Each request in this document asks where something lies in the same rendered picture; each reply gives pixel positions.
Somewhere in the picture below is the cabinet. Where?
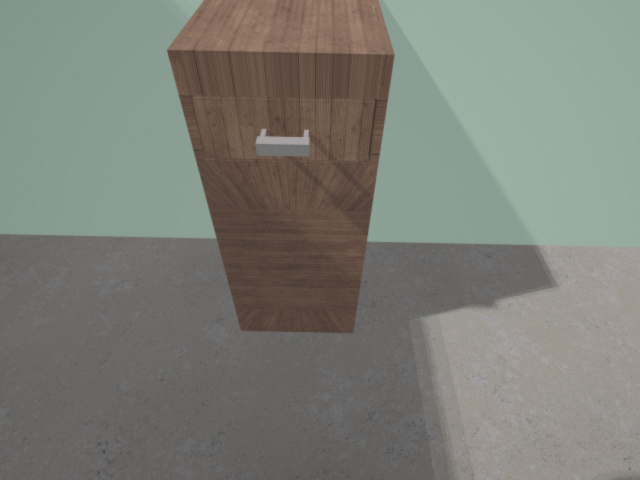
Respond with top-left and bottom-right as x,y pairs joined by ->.
167,0 -> 395,333

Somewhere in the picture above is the handle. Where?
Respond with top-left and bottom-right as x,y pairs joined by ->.
255,129 -> 310,157

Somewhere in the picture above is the drawer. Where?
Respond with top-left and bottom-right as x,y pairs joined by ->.
192,95 -> 375,161

